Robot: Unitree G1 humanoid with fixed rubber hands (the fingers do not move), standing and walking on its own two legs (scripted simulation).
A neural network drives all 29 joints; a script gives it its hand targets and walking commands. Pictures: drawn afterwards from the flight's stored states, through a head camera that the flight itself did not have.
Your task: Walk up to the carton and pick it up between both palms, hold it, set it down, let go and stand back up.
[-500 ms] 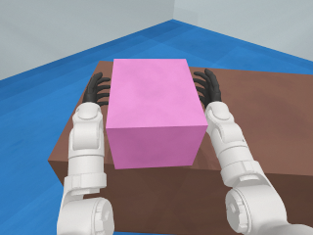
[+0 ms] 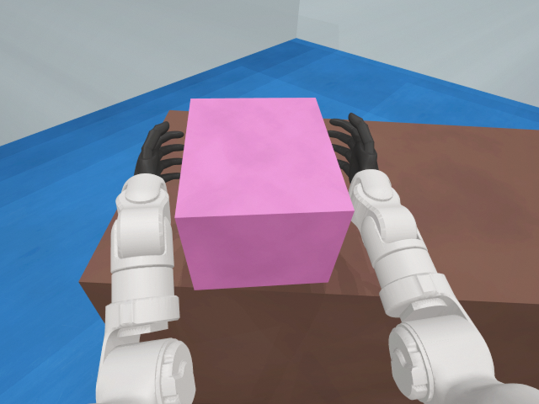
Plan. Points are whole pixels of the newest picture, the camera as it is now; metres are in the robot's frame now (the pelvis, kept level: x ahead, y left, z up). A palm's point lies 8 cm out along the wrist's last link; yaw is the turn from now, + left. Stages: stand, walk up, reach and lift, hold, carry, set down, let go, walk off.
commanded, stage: reach and lift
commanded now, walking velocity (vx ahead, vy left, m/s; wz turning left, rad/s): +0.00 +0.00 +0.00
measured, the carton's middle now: (258, 188) +0.39 +0.00 +0.14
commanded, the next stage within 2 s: hold in 0.08 s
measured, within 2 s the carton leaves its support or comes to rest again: neither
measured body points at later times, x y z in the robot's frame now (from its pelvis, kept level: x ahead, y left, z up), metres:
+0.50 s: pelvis -0.01 +0.00 +0.00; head -0.06 +0.03 +0.45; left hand +0.37 +0.16 +0.20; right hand +0.37 -0.14 +0.21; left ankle +0.03 +0.13 -0.75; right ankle +0.00 -0.12 -0.75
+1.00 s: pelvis -0.01 +0.00 +0.00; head -0.06 +0.02 +0.45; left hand +0.37 +0.16 +0.21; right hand +0.38 -0.14 +0.22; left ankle +0.03 +0.13 -0.75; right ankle +0.00 -0.12 -0.75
